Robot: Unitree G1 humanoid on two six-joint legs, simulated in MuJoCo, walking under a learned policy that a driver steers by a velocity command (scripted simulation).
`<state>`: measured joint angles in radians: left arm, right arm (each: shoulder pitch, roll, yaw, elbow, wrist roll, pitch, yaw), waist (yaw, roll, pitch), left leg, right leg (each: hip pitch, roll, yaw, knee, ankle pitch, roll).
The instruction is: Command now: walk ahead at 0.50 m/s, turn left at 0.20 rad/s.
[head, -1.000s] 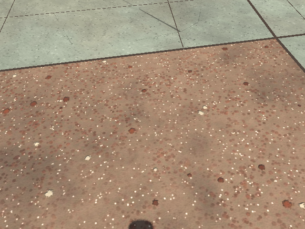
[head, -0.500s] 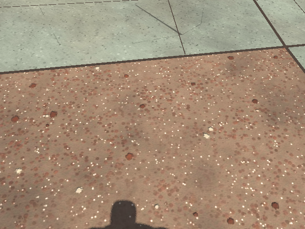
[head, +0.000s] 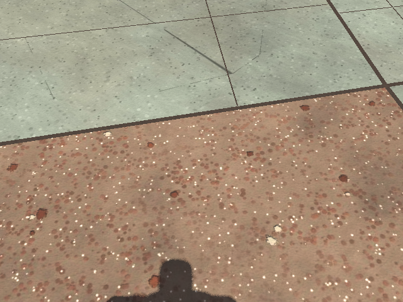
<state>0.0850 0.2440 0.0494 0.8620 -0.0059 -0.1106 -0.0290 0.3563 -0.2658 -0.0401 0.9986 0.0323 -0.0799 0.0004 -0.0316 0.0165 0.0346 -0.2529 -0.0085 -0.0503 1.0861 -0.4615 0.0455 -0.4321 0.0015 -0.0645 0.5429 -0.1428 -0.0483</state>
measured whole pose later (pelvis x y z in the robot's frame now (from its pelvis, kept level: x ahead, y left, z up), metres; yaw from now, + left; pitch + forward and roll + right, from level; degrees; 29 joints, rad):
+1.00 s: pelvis +0.57 +0.13 -0.01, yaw +24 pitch +3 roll +0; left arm 0.03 0.26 0.04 0.76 0.00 -0.13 -0.04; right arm 0.40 -0.28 -0.07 0.86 0.01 -0.04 -0.01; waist -0.07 -0.02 0.01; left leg 0.03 -0.08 -0.11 0.42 -0.46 0.07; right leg -0.49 0.00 -0.02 0.47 -0.04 -0.07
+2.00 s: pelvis +1.06 +0.33 +0.00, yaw +6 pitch +2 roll +2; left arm 0.08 0.26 0.06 0.71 -0.02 -0.02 -0.06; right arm 0.31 -0.29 -0.09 0.88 0.02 -0.06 -0.02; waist -0.07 -0.03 0.03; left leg 0.10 0.04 0.29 0.30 -0.40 -0.05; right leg -0.59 -0.07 -0.05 0.65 -0.12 -0.08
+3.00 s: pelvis +1.63 +0.35 +0.01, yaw -2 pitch +2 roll +2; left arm 0.08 0.26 0.04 0.74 -0.01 -0.07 -0.02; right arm 0.34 -0.28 -0.05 0.90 0.02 -0.08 0.01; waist -0.09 -0.04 0.01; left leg -0.01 -0.05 0.04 0.23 -0.26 0.04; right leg -0.62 -0.10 0.03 0.58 0.04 0.01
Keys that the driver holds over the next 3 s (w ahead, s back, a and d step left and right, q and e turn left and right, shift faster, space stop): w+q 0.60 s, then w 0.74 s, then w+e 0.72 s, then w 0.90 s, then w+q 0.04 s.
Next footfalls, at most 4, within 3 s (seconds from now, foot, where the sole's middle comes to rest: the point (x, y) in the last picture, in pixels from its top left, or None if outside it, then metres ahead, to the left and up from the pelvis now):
0.46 left None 0.40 0.17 -0.76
1.00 right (183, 216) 0.77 0.10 -0.76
1.50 left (95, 184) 0.92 0.44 -0.76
2.04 right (148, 120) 1.26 0.25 -0.76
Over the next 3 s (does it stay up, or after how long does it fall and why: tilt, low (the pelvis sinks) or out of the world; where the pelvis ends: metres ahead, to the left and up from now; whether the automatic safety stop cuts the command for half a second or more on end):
stays up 1.63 0.35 0.01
